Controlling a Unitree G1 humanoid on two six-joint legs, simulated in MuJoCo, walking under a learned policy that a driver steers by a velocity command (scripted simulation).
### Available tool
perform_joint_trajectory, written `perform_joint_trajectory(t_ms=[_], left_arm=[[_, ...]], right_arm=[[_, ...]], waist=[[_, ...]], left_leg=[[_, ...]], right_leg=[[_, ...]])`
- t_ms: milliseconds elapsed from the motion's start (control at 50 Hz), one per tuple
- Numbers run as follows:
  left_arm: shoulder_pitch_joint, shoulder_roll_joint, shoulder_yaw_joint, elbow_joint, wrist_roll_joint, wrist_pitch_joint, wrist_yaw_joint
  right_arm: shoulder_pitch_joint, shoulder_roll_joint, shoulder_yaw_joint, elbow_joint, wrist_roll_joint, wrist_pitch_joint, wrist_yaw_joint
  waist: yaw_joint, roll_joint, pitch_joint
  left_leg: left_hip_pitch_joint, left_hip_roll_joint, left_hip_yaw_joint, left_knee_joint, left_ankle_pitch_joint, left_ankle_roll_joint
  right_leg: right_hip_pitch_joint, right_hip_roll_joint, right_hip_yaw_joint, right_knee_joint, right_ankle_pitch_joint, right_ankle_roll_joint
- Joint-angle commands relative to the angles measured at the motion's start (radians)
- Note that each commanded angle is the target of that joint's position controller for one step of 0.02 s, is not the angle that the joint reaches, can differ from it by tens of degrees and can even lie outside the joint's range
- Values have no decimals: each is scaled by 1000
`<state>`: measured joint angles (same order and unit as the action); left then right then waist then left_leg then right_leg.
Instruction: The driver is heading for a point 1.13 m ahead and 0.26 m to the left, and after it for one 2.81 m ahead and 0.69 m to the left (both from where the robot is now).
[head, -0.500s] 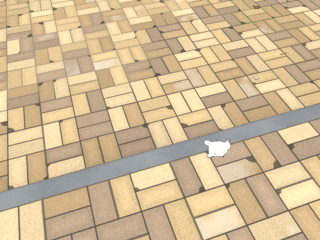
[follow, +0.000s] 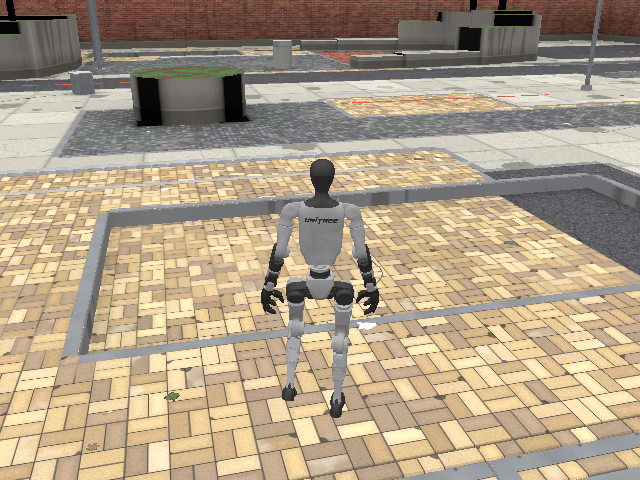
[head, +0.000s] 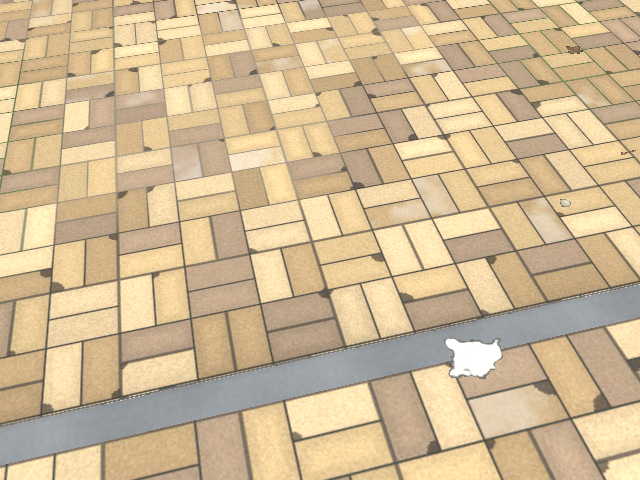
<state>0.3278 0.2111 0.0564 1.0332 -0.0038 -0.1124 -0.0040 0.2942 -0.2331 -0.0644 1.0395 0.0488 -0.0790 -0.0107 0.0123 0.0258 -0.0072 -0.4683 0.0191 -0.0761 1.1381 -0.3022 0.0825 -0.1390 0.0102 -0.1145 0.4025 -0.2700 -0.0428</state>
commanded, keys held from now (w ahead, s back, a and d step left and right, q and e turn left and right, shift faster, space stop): w+q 0.66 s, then w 0.06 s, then no key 0.06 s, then e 0.22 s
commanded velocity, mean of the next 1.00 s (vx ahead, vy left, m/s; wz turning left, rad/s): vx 0.42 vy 0.00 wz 0.40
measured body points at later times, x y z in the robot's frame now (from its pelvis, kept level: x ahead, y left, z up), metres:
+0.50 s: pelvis +0.27 +0.11 -0.03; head +0.28 +0.11 +0.42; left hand +0.18 +0.33 -0.18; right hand +0.43 -0.10 -0.16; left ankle +0.32 +0.20 -0.74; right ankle +0.09 -0.08 -0.63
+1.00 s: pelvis +0.52 +0.16 +0.00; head +0.54 +0.16 +0.45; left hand +0.54 +0.43 -0.12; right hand +0.68 -0.05 -0.14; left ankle +0.40 +0.25 -0.66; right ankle +0.64 +0.11 -0.74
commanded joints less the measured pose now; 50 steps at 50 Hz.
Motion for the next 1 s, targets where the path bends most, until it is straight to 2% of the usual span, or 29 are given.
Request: perform_joint_trajectory(t_ms=[20, 120, 140, 200, 320, 360, 380, 400, 420, 440, 460, 480, 500, 520, 540, 560, 620, 660, 700, 740, 800, 840, 860, 880, 900, 920, 960, 980, 1000], left_arm=[[54, 65, -1, -12, 15, -3, 1], [60, 123, 9, -13, 28, 4, 27], [189, -62, -54, 18, 151, -39, -1], [189, 14, -53, 27, 110, -50, -24], [219, 94, -35, 28, 104, -13, -16], [204, 143, -13, 17, 105, -5, -6], [209, 150, -11, 15, 109, -4, -5], [234, 119, -23, 15, 133, -12, -13], [305, 22, -65, -37, 159, -28, -40], [225, 74, -50, -43, 114, -22, -84], [30, 59, -40, -110, 66, -19, -86], [-88, 75, -35, -145, 68, -28, -63], [-75, 82, -32, -169, 89, -28, -32], [-51, 25, -43, -176, 97, -24, -11], [-17, -37, -57, -179, 97, -11, 3], [-1, -37, -56, -192, 91, 2, 9], [-20, 14, -54, -209, 85, 20, 11], [-147, -1, -69, -261, 76, 29, 6], [-232, 7, -78, -277, 63, 50, -12], [-309, 58, -66, -289, 71, 49, -20], [-402, 88, -51, -295, 56, 15, -14], [-200, 135, -30, -206, 34, -9, -20], [-35, 216, -16, -163, 21, -17, -24], [104, 192, -15, -142, 22, -9, -42], [173, 202, 5, -106, 63, -6, -36], [48, 221, 19, -128, 50, -8, -26], [-198, 37, -43, -198, 5, -4, -20], [-238, 6, -55, -216, -7, -10, -25], [-246, 58, -37, -228, -9, -16, -27]], right_arm=[[-34, -32, -18, -57, -6, 3, 12], [-200, 1, -5, -151, -16, 18, 28], [-172, 63, 35, -127, -150, 7, 70], [-254, 25, 32, -148, -120, 6, 100], [-361, -18, 30, -219, -101, 17, 97], [-304, -43, 16, -223, -88, 8, 86], [-212, -71, 2, -206, -76, -4, 72], [-27, -122, -25, -158, -76, -16, 49], [232, -156, -34, -107, -73, -14, 26], [455, -176, -28, -12, -93, 4, 26], [439, -199, -51, 23, -119, -24, 27], [280, -188, -57, -4, -96, -40, 24], [186, -100, -25, -21, -87, -48, 26], [110, -25, -1, -31, -86, -54, 31], [35, 14, 19, -59, -89, -52, 38], [0, 34, 30, -80, -90, -55, 44], [-35, -1, 35, -120, -104, -77, 57], [16, -37, 28, -108, -110, -78, 71], [119, -91, 6, -80, -97, -73, 90], [226, -96, -5, -60, -96, -66, 95], [257, -97, -19, -55, -89, -48, 67], [174, -83, -15, -88, -96, -43, 81], [237, -5, 5, -120, -92, -46, 91], [298, 39, 21, -112, -93, -51, 85], [201, -48, -11, -138, -86, -30, 74], [127, -48, -12, -164, -90, -7, 52], [92, -11, 3, -159, -139, 12, 25], [60, 37, 19, -169, -148, 11, 27], [52, 30, 15, -182, -136, 15, 25]], waist=[[7, -114, 75], [18, -74, 125], [35, -65, 67], [36, -62, 109], [16, -101, 142], [-36, -130, 107], [-78, -128, 66], [-127, -114, -40], [-167, 47, -314], [-229, 56, -407], [-253, -3, -170], [-224, 14, -2], [-150, 35, -30], [-86, 20, -11], [-23, 0, 4], [13, -11, 27], [26, -14, 39], [-5, -8, 37], [-52, 26, 38], [-100, 15, 40], [-102, 39, -3], [6, -5, -94], [7, -155, -311], [60, -298, -494], [96, -144, -361], [46, -87, -197], [-54, -48, -104], [-76, -67, -84], [-92, -72, -98]], left_leg=[[-274, 74, -36, 2, 125, 13], [-336, 77, -3, -215, 267, -29], [-337, 113, -16, -258, 401, -10], [-370, 91, 32, -347, 381, 0], [-257, 25, 110, -449, 196, 33], [-106, -48, 173, -475, 151, 48], [58, -97, 198, -503, 222, 70], [385, -116, 166, -417, 326, 114], [952, 58, -193, -447, 273, 281], [1053, 239, -608, -706, 283, 371], [939, 216, -569, -783, 174, 274], [682, 186, -469, -818, 71, 230], [514, 167, -428, -825, 76, 247], [340, 154, -373, -848, 104, 246], [172, 144, -352, -892, 119, 245], [85, 140, -347, -934, 107, 253], [-47, 79, -246, -952, 106, 221], [-134, 17, -174, -940, 202, 192], [-47, 37, -192, -914, 264, 196], [148, 82, -249, -841, 397, 202], [365, 106, -273, -728, 633, 140], [251, 23, -188, -581, 835, 34], [86, -78, -114, -388, 611, -54], [-131, -181, -40, -16, -243, -142], [-249, -145, -39, 144, -382, -131], [-263, -63, -32, 191, -313, -123], [-112, 55, -45, 9, -213, -145], [-35, 84, -33, -81, -237, -173], [56, 72, 6, -137, -264, -195]], right_leg=[[143, -256, 188, -232, 263, -81], [102, -268, 65, -282, 331, -99], [164, -304, 46, -320, 360, -211], [232, -293, -34, -316, 488, -204], [317, -324, -135, -249, 670, -159], [310, -329, -181, -118, 964, -145], [243, -303, -212, 17, 1079, -121], [34, -260, -216, 246, 1028, -72], [-386, -160, -144, 572, 565, 25], [-497, 1, -13, 894, -250, 49], [-697, -1, 164, 1002, -231, 8], [-732, -69, 214, 1014, -158, -14], [-628, -90, 239, 992, -114, -38], [-525, -117, 246, 949, -64, -55], [-421, -132, 248, 917, -59, -56], [-402, -127, 233, 891, -97, -47], [-391, -137, 176, 680, 55, -1], [-273, -114, 104, 447, 186, 37], [-266, -88, 82, 324, 272, 62], [-365, -69, 90, 205, 305, 58], [-393, -28, 79, 64, 340, 4], [-44, -36, 71, 76, 624, -96], [348, -209, 255, 115, 978, -286], [645, -438, 572, 53, 1013, -487], [533, -444, 645, -42, 838, -426], [330, -402, 561, -89, 621, -348], [29, -280, 431, -164, 481, -258], [-64, -233, 380, -166, 491, -233], [-136, -195, 342, -164, 501, -229]])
